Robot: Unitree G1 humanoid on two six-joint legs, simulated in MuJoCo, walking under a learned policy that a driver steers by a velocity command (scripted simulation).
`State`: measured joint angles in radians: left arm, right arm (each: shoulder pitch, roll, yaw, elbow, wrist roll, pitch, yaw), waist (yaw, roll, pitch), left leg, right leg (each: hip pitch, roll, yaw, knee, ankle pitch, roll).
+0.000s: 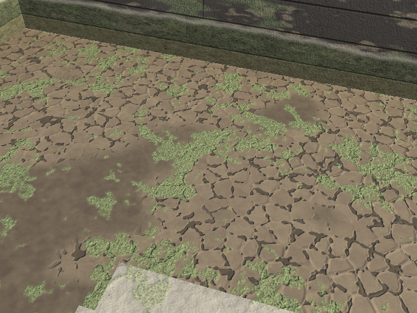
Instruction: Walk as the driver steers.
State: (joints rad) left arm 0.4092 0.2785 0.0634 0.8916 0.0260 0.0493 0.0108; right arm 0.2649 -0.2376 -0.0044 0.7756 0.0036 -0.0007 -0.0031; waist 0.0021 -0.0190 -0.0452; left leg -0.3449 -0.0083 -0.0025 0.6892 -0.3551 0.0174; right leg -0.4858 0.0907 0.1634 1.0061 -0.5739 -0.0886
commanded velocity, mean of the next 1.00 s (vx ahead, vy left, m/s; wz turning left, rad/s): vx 0.48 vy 0.00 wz -0.40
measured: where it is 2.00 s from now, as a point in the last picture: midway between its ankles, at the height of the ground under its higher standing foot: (285, 285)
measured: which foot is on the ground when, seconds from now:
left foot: down 0.00-0.70, up 0.72-1.00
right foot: up 0.00-0.68, down 0.70-1.00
